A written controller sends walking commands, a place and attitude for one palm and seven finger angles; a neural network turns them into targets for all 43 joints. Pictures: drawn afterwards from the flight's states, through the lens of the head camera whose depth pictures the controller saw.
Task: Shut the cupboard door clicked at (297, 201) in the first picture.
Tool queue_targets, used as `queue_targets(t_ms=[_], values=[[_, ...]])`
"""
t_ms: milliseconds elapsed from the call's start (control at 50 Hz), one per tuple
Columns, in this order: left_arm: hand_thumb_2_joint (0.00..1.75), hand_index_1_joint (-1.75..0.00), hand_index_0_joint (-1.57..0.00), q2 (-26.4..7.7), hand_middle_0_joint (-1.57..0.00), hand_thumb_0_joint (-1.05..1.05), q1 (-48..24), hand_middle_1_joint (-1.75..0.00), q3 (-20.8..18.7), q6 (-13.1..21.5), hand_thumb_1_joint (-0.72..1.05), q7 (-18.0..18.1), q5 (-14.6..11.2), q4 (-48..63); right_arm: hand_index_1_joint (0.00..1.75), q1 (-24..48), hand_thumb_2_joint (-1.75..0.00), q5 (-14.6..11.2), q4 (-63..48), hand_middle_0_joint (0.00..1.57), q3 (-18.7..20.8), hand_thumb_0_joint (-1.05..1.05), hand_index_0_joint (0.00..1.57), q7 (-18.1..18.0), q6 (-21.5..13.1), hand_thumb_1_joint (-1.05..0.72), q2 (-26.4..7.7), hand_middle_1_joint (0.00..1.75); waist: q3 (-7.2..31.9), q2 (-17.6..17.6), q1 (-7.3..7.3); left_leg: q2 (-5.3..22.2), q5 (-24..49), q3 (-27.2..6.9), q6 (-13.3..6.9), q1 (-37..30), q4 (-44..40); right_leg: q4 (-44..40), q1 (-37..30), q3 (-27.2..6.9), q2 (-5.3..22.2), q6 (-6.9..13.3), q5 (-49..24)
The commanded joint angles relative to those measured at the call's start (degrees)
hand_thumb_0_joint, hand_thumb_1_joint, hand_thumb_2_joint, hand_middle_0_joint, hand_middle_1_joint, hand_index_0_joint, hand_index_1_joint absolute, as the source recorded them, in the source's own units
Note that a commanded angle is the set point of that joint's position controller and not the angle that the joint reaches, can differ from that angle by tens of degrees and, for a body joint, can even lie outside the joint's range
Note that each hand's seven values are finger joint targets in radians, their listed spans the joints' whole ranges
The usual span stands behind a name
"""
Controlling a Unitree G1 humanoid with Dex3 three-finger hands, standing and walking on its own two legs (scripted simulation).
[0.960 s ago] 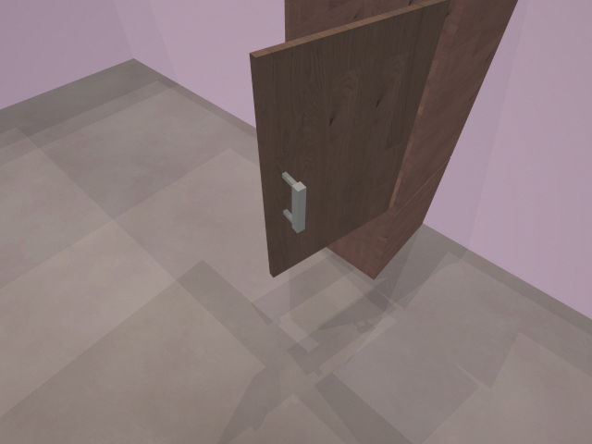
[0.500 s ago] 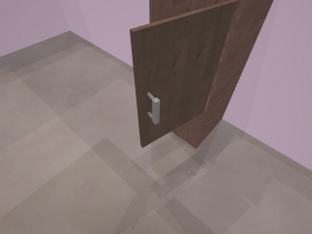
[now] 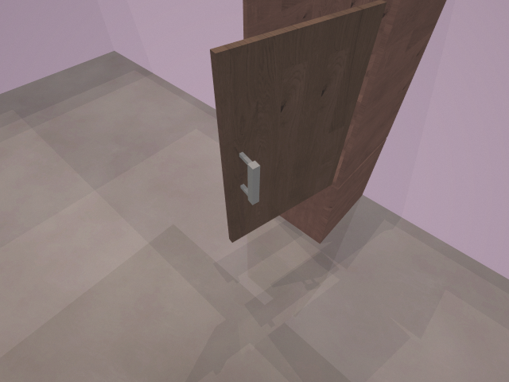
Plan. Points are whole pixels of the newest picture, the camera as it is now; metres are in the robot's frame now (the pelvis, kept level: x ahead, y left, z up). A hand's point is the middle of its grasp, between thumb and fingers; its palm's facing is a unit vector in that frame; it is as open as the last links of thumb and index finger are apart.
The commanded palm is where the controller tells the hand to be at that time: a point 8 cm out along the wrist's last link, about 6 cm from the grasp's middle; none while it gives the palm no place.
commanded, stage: look at it before walking up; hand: left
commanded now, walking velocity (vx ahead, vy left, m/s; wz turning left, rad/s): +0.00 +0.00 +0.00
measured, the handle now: (248, 178) +0.56 +0.05 -0.06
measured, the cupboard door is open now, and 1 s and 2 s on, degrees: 77 77 77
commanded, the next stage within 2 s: walk to a spot facing it in 0.08 s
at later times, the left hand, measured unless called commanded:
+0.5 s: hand out of the picture +0.02 +0.19 -0.19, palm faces -0.04 -0.97 -0.22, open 7.4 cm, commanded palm none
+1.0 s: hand out of the picture +0.08 +0.16 -0.17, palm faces -0.28 -0.92 -0.26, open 7.4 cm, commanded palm none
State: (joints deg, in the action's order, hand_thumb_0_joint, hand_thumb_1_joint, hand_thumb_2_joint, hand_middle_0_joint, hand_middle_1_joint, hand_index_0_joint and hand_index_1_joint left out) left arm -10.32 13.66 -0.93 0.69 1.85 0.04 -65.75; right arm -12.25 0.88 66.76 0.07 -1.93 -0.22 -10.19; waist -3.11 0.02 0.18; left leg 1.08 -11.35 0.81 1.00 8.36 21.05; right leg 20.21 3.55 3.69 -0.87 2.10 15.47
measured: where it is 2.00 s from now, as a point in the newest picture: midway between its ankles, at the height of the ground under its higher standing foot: outside the picture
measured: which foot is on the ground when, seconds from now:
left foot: down 0.00-0.62, up 0.64-1.00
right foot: down 0.00-1.00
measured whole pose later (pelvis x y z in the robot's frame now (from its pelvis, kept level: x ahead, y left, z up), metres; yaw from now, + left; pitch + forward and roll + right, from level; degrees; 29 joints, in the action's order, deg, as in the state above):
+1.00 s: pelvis -0.02 -0.02 +0.00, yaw -23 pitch +2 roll +2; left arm -11.0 15.0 -4.7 -2.0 0.9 1.4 -53.8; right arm -2.0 0.1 52.0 3.6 -2.0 2.7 -11.9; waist -6.0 1.1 3.3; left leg 0.8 -24.4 -2.4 3.3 25.7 53.4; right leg 27.3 14.3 -10.1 -6.8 4.6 13.5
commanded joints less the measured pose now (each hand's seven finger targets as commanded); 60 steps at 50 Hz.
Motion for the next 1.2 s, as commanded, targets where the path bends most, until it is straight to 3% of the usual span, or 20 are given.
queue_targets(t_ms=[0, 160, 340, 420, 500, 560, 580, 600, 620, 660, 700, 780, 940, 1040, 1060, 1080, 1100, 1120, 1140, 1180], values=[[0.9, -0.3, -0.2, -6.85, -0.2, 0.0, 3.78, -0.3, -0.82, 0.97, 0.9, 0.17, 0.22, 1.08, 0.3, -2.57, -0.9, 0.21, -1.68, 0.2, 0.81, 0.0, 0.2, -0.62, -0.54, -0.9, -6.35, 0.3, 0.0, 0.17, -0.26, 4.61, 11.67, -3.81, -2.31, -1.6, -1.87, -3.99, 2.83, -5.38, 7.6, 0.34, -14.58], [0.9, -0.3, -0.2, -6.66, -0.2, 0.0, 3.76, -0.3, -0.8, 0.98, 0.9, 0.19, 0.25, 1.01, 0.3, -2.72, -0.9, 0.24, -1.56, 0.2, 0.81, 0.0, 0.2, -0.66, -0.58, -0.9, -6.34, 0.3, 0.27, -0.09, -0.3, 4.6, 11.84, -3.85, -2.29, -1.55, -1.82, -3.95, 2.63, -5.44, 7.48, 0.32, -14.44], [0.9, -0.3, -0.2, -7.52, -0.2, 0.0, 2.79, -0.3, -3.85, -1.86, 0.9, -0.49, 0.98, 5.32, 0.3, -3.73, -0.9, 0.34, -5.04, 0.2, 3.5, 0.0, 0.2, -1.71, 1.27, -0.9, -6.94, 0.3, 0.4, -0.06, -0.78, 7.29, 6.07, 0.71, -1.97, -0.11, 4.88, 4.33, 9.89, -9.5, 6.3, 1.32, -16.94], [0.9, -0.3, -0.2, -6.53, -0.2, 0.0, 1.61, -0.3, -4.45, -2.54, 0.9, -1.26, 1.24, 8.22, 0.3, -3.16, -0.9, 0.5, -7.79, 0.2, 4.6, 0.0, 0.2, -1.86, 1.29, -0.9, -9.03, 0.3, 0.5, -4.16, -0.52, 12.11, 1.87, -3.11, -4.56, -0.01, 2.35, 11.41, 15.38, -8.65, 2.45, 0.43, -9.26], [0.9, -0.3, -0.2, -4.86, -0.2, 0.0, 0.45, -0.3, -4.85, -3.44, 0.9, -2.23, 1.5, 11.31, 0.3, -1.85, -0.9, 1.12, -10.18, 0.2, 5.4, 0.0, 0.2, -1.55, 0.68, -0.9, -11.12, 0.3, 0.95, -13.13, -0.03, 21.35, 3.81, -7.56, -10.42, 3.54, -3.64, 28.07, 17.62, -3.46, 1.46, -1.08, 13.91], [0.9, -0.3, -0.2, -5.36, -0.2, 0.0, 6.36, -0.3, -5.43, -2.71, 0.9, -2.52, 1.51, 10.36, 0.3, 2.68, -0.9, 0.93, -12.52, 0.2, 5.35, 0.0, 0.2, -1.4, 0.81, -0.9, -11.22, 0.3, 3.06, -4.88, 4.09, 16.76, 8.08, 0.83, -5.88, 7.69, 9.1, 12.76, 7.56, -3.44, 2.3, -0.87, 1.37], [0.9, -0.3, -0.2, -9.85, -0.2, 0.0, 8.36, -0.3, -6.24, -1.99, 0.9, -2.04, 2.15, 10.07, 0.3, 3.24, -0.9, 0.27, -13.8, 0.2, 5.32, 0.0, 0.2, -1.19, 1.32, -0.9, -8.87, 0.3, 2.42, 9.9, 4.69, 8.03, -3.84, 7.22, -1.08, 14.27, 22.44, 0.92, 4.25, -16.45, 9.68, 1.37, -11.82], [0.9, -0.3, -0.2, -14.92, -0.2, 0.0, 8.17, -0.3, -6.86, -1.91, 0.9, -1.42, 1.98, 10.15, 0.3, 4.98, -0.9, -0.11, -15.71, 0.2, 4.89, 0.0, 0.2, -0.6, 1.61, -0.9, -6.01, 0.3, 0.46, 20.76, 5.09, 0.61, -24.33, 6.98, 1.26, 23.12, 35.76, -3.5, 4.07, -30.79, 20.25, 6.71, -22.72], [0.9, -0.3, -0.2, -13.37, -0.2, 0.0, 9.16, -0.3, -6.72, -1.86, 0.9, -0.66, 1.48, 10.31, 0.3, 5.78, -0.9, 0.16, -15.98, 0.2, 5.11, 0.0, 0.2, -0.85, 2.46, -0.9, -7.81, 0.3, 1.59, 17.23, 5.29, 1.21, -23.21, -0.13, 0.82, 23.47, 42.8, -4.16, 5.64, -32.8, 19.55, 7.57, -20.99], [0.9, -0.3, -0.2, -11.3, -0.2, 0.0, 3.64, -0.3, -6.27, -1.64, 0.9, -0.34, 1.32, 11.82, 0.3, 6.65, -0.9, 0.11, -15.25, 0.2, 5.08, 0.0, 0.2, -0.53, 2.21, -0.9, -7.07, 0.3, -0.94, 7.35, 2.37, 2.58, -16.11, -3.37, 1.27, 26.69, 46.63, -0.26, 4.75, -29.01, 15.97, 9.69, -23.52], [0.9, -0.3, -0.2, -10.68, -0.2, 0.0, 3.8, -0.3, -5.96, -1.0, 0.9, -0.04, 1.2, 12.53, 0.3, 6.14, -0.9, 0.13, -15.27, 0.2, 4.62, 0.0, 0.2, -0.33, 2.03, -0.9, -5.99, 0.3, 4.05, 4.19, 1.92, 2.42, -13.16, -3.17, 2.04, 25.9, 44.87, 2.26, -0.34, -25.7, 13.87, 9.3, -30.93], [0.9, -0.3, -0.2, -11.06, -0.2, 0.0, 5.57, -0.3, -6.04, -1.16, 0.9, -0.02, 1.18, 12.95, 0.3, 7.41, -0.9, -0.16, -16.27, 0.2, 4.5, 0.0, 0.2, -0.57, 2.43, -0.9, -6.07, 0.3, 5.32, 6.28, 2.44, 1.28, -11.56, -3.04, 2.64, 25.35, 41.68, 2.4, -2.43, -24.97, 11.74, 7.66, -33.53], [0.9, -0.3, -0.2, -12.41, -0.2, 0.0, 5.37, -0.3, -6.6, -1.47, 0.9, -0.4, 1.76, 14.81, 0.3, 10.99, -0.9, -0.65, -19.67, 0.2, 4.31, 0.0, 0.2, -0.61, 1.57, -0.9, -6.22, 0.3, 4.8, 6.05, 2.9, -0.36, -13.7, -3.68, 2.21, 21.44, 31.17, 2.64, 0.35, -31.13, 11.15, 10.07, -30.61], [0.9, -0.3, -0.2, -12.85, -0.2, 0.0, 1.61, -0.3, -6.73, -1.82, 0.9, -0.61, 1.5, 16.39, 0.3, 6.01, -0.9, -1.11, -19.5, 0.2, 4.18, 0.0, 0.2, -0.78, 0.71, -0.9, -6.36, 0.3, 6.72, 6.64, 0.42, -2.09, -8.87, -3.69, 1.16, 9.69, 14.41, 5.78, 6.14, -31.99, 8.01, 7.26, -29.56], [0.9, -0.3, -0.2, -12.56, -0.2, 0.0, -0.05, -0.3, -6.57, -1.91, 0.9, -0.71, 1.21, 16.74, 0.3, 2.78, -0.9, -1.13, -18.75, 0.2, 4.28, 0.0, 0.2, -0.99, 0.35, -0.9, -6.79, 0.3, 7.89, 5.76, -1.3, -1.39, -4.14, -3.57, 0.87, 2.67, 7.37, 7.75, 9.91, -30.3, 6.54, 5.04, -26.26], [0.9, -0.3, -0.2, -10.64, -0.2, 0.0, -0.41, -0.3, -6.17, -1.99, 0.9, -0.89, 0.78, 17.54, 0.3, 0.43, -0.9, -0.75, -18.19, 0.2, 4.56, 0.0, 0.2, -1.31, -0.18, -0.9, -9.35, 0.3, 8.51, 0.52, -2.17, 4.3, -1.85, -8.56, -1.04, -6.95, 0.37, 11.52, 19.09, -26.59, 2.1, 2.28, -15.86], [0.9, -0.3, -0.2, -7.46, -0.2, 0.0, 0.88, -0.3, -5.49, -2.02, 0.9, -1.66, 0.39, 18.72, 0.3, -0.67, -0.9, 0.26, -18.62, 0.2, 5.47, 0.0, 0.2, -1.46, -0.63, -0.9, -14.98, 0.3, 8.43, -15.31, -1.9, 20.03, 3.85, -24.4, -7.32, -12.85, -4.26, 22.12, 30.05, -16.17, -5.65, -1.35, 9.75], [0.9, -0.3, -0.2, -8.64, -0.2, 0.0, -0.45, -0.3, -5.4, -1.64, 0.9, -2.06, 1.08, 20.0, 0.3, -1.2, -0.9, 0.33, -19.84, 0.2, 5.41, 0.0, 0.2, -1.51, -0.14, -0.9, -16.27, 0.3, 5.81, -14.91, -1.53, 28.61, 9.94, -28.82, -13.15, -6.7, -4.8, 34.43, 30.78, -8.78, -3.06, -3.78, 21.6], [0.9, -0.3, -0.2, -9.58, -0.2, 0.0, -2.11, -0.3, -5.69, -1.81, 0.9, -2.48, 1.85, 19.79, 0.3, -1.46, -0.9, 1.12, -19.73, 0.2, 4.91, 0.0, 0.2, -1.59, -0.32, -0.9, -14.83, 0.3, 4.54, -8.39, -2.04, 26.82, 16.14, -27.2, -14.46, -3.13, -4.06, 42.6, 30.88, -8.5, -1.87, -4.55, 20.04], [0.9, -0.3, -0.2, -8.62, -0.2, 0.0, -2.02, -0.3, -5.86, -2.17, 0.9, -3.07, 1.54, 18.58, 0.3, 1.44, -0.9, 1.16, -20.18, 0.2, 3.98, 0.0, 0.2, -1.5, -0.28, -0.9, -12.3, 0.3, 3.7, -12.21, 0.38, 19.66, 25.36, -14.07, -11.21, -0.64, -0.75, 49.04, 30.31, -7.37, 0.48, -5.45, 14.59]])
